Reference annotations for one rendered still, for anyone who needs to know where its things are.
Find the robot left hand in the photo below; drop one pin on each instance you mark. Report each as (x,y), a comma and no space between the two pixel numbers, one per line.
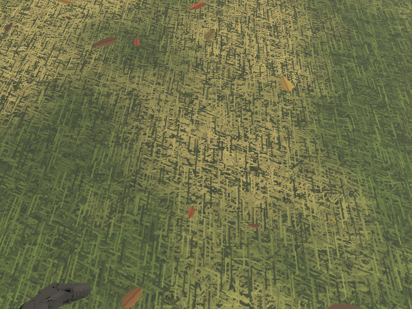
(55,295)

